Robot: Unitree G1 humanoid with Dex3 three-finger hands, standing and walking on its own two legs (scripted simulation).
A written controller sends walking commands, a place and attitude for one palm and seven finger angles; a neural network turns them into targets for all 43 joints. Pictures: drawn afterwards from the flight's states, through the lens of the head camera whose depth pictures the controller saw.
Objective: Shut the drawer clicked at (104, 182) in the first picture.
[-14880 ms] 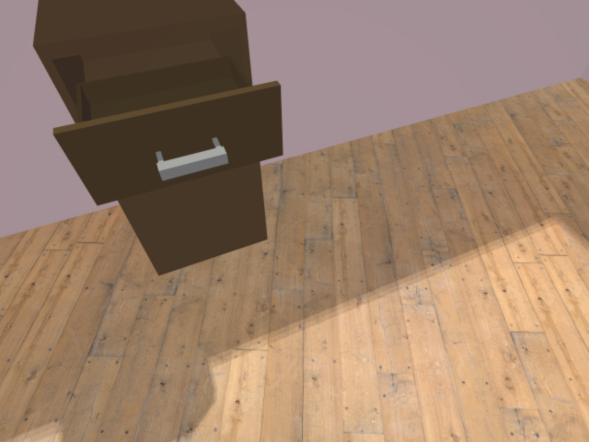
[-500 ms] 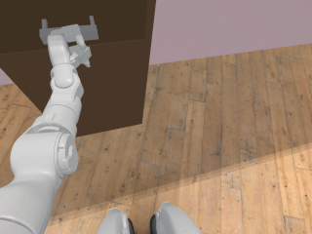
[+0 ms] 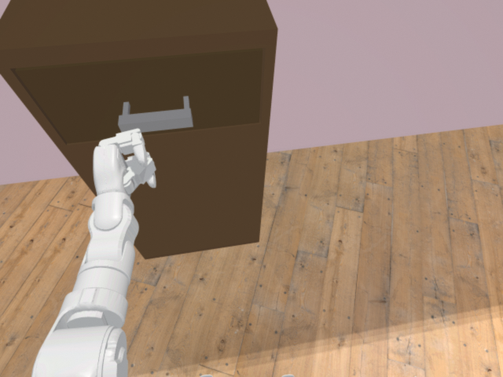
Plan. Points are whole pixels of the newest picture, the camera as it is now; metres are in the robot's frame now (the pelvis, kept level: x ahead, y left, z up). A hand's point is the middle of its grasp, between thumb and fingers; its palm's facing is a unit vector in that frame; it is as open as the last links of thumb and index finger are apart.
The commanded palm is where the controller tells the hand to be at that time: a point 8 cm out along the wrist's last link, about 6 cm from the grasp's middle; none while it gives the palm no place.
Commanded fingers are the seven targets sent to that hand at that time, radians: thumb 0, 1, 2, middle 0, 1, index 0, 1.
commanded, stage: draw the hand back to the body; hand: left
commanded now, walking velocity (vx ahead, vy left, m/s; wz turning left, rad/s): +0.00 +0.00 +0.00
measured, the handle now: (156, 112) +0.58 +0.17 +0.05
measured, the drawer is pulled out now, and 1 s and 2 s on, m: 0.00 0.00 0.00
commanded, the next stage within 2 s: step back with the hand held close in 1.12 s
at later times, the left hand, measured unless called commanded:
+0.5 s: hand (67, 246) +0.27 +0.20 +0.15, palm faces +0.19 -0.96 -0.23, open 3.3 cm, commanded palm +0.23 +0.25 +0.16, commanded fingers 0.00 0.90 0.90 -1.40 -1.60 -1.40 -1.60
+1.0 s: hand out of the picture +0.15 +0.27 +0.20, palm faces +0.39 -0.83 -0.40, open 3.2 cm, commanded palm +0.11 +0.31 +0.22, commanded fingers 0.00 0.90 0.90 -1.40 -1.60 -1.40 -1.60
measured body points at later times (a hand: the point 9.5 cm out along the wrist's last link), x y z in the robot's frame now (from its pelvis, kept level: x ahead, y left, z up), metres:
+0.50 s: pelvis -0.02 +0.00 +0.04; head -0.02 -0.01 +0.49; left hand +0.25 +0.25 +0.16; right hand +0.19 -0.21 -0.04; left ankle -0.03 +0.08 -0.70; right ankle -0.04 -0.08 -0.70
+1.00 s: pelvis -0.01 +0.02 +0.04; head -0.04 +0.00 +0.49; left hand +0.13 +0.31 +0.23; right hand +0.18 -0.20 -0.04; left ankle -0.03 +0.08 -0.70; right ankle -0.04 -0.08 -0.70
